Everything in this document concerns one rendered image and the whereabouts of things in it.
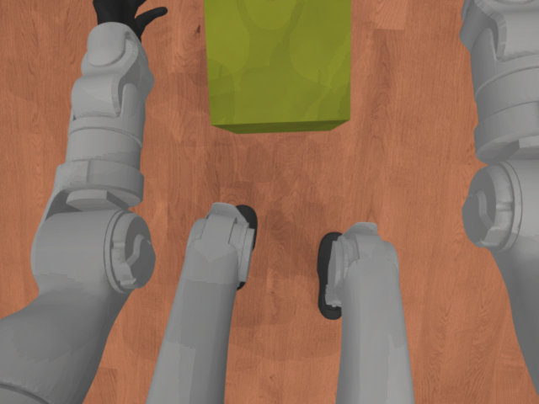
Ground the robot left forearm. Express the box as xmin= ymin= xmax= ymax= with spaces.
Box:
xmin=30 ymin=22 xmax=154 ymax=284

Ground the robot left hand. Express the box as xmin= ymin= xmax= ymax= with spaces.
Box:
xmin=93 ymin=0 xmax=168 ymax=42

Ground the right robot foot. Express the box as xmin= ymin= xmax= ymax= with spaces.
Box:
xmin=317 ymin=232 xmax=343 ymax=320

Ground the carton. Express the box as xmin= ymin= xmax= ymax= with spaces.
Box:
xmin=204 ymin=0 xmax=351 ymax=134

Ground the robot right upper arm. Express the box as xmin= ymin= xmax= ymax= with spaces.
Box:
xmin=462 ymin=160 xmax=539 ymax=396

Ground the robot left upper arm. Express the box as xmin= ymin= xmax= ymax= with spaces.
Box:
xmin=0 ymin=209 xmax=156 ymax=404

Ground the robot right forearm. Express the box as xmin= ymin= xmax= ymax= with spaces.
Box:
xmin=459 ymin=0 xmax=539 ymax=165

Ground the right robot thigh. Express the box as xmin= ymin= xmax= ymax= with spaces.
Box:
xmin=328 ymin=233 xmax=415 ymax=404

